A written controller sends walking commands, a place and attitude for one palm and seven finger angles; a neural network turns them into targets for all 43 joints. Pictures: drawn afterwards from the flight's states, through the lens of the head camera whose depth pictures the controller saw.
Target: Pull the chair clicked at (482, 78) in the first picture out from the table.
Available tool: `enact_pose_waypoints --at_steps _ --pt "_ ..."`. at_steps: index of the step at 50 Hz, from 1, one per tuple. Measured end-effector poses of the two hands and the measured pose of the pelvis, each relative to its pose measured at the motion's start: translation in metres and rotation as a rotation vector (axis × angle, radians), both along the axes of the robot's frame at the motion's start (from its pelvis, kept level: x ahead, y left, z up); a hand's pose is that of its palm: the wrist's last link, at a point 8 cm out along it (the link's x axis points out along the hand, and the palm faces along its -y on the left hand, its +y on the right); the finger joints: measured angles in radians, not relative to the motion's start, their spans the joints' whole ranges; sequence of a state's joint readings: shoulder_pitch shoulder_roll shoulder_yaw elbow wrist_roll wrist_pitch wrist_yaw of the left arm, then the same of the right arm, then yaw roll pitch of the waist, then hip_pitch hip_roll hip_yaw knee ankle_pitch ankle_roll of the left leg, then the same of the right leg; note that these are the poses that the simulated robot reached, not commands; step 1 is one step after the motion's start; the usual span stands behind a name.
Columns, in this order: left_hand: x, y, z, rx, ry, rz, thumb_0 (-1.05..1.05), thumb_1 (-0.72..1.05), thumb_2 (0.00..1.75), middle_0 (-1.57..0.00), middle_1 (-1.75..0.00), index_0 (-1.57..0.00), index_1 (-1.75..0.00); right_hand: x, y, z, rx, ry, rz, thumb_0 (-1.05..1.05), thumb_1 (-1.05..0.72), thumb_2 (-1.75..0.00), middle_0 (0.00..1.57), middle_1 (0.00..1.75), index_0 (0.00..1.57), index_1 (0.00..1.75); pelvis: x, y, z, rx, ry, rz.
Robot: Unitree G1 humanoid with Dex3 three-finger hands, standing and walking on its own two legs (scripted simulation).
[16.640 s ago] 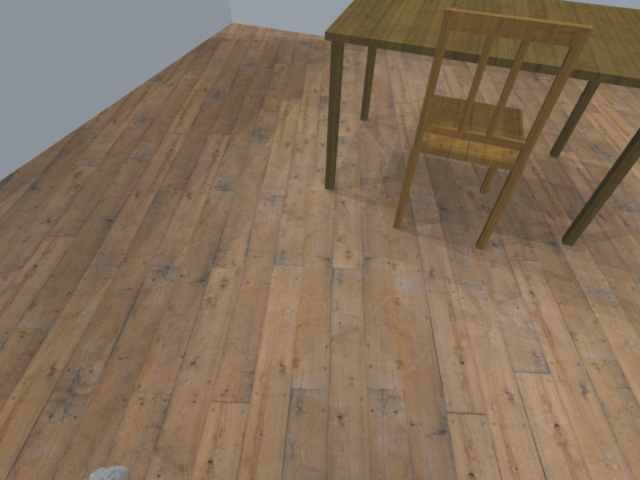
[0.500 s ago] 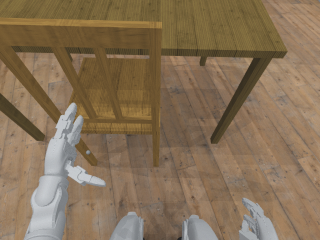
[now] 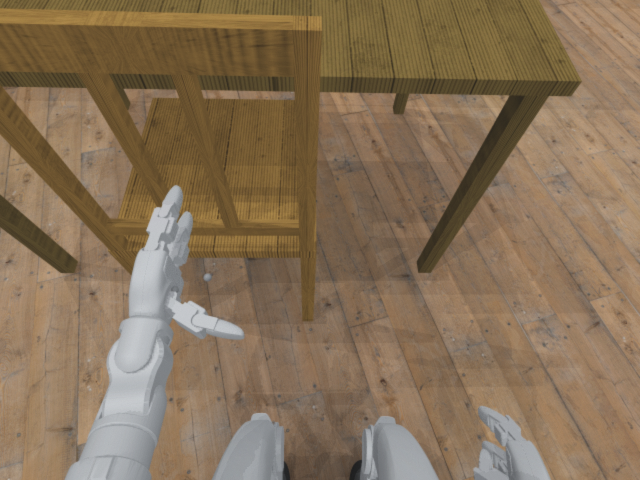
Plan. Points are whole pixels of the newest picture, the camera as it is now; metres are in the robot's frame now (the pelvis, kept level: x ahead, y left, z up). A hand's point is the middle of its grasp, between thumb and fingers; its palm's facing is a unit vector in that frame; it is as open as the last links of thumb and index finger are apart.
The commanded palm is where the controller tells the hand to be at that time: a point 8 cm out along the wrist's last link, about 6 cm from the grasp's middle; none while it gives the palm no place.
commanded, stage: aim the fingers beside a spindle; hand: left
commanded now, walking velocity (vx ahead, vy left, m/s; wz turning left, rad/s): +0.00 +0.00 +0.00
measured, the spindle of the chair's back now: (143, 164) +0.52 +0.26 +0.02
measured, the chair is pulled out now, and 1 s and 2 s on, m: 0.00 0.00 0.00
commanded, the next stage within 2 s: push the fingers through the gap in 1.28 s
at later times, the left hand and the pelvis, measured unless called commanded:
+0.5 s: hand (219, 256) +0.38 +0.14 +0.02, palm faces +0.04 -1.00 -0.06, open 17.0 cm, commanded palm +0.35 +0.19 +0.01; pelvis +0.00 -0.01 +0.00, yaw +0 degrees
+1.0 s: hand (218, 266) +0.37 +0.14 +0.01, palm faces +0.00 -1.00 -0.01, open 17.0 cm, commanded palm +0.35 +0.19 +0.01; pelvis -0.01 -0.01 -0.01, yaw +0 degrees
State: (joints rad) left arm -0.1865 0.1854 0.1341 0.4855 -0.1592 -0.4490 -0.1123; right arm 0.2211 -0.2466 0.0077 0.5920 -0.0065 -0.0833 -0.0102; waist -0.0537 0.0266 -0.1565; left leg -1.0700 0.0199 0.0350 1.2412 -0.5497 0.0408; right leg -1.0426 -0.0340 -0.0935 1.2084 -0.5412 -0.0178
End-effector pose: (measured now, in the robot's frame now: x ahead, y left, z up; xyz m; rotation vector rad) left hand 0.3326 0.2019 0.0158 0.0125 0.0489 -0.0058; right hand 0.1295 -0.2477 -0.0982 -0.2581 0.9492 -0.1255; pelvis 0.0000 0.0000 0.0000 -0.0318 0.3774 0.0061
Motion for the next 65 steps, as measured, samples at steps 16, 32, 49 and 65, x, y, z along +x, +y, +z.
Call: enact_pose_waypoints --at_steps 16,32,49,65 --pt "0.036 -0.021 -0.013 0.014 -0.005 0.010 -0.02 -0.50 0.30 -0.06 -0.08 -0.06 -0.08 -0.025 -0.008 -0.020 0.016 0.091 -0.039 0.01 -0.90 -0.90 0.21 0.30 0.21 0.30 -0.005 -0.005 -0.012 0.009 0.037 -0.010" --pt "0.021 -0.019 -0.010 0.010 -0.008 0.022 -0.02 -0.50 0.30 -0.06 -0.08 -0.06 -0.08 -0.027 -0.019 -0.016 0.009 0.096 -0.041 0.01 -0.90 -0.90 0.21 0.30 0.21 0.30 -0.005 -0.014 -0.007 0.012 0.021 -0.005" --pt "0.018 -0.009 -0.006 0.003 -0.030 0.014 -0.02 -0.50 0.30 -0.06 -0.08 -0.06 -0.08 -0.019 -0.014 -0.015 0.011 0.064 -0.033 0.01 -0.91 -0.90 0.20 0.30 0.21 0.30 -0.007 -0.010 -0.009 0.008 0.021 -0.007" --pt "0.016 -0.010 -0.003 0.019 -0.040 0.015 -0.02 -0.50 0.30 -0.06 -0.08 -0.06 -0.08 -0.025 -0.003 -0.015 0.022 0.080 -0.033 0.01 -0.90 -0.90 0.21 0.30 0.21 0.30 -0.009 -0.002 -0.008 0.003 0.015 -0.008"
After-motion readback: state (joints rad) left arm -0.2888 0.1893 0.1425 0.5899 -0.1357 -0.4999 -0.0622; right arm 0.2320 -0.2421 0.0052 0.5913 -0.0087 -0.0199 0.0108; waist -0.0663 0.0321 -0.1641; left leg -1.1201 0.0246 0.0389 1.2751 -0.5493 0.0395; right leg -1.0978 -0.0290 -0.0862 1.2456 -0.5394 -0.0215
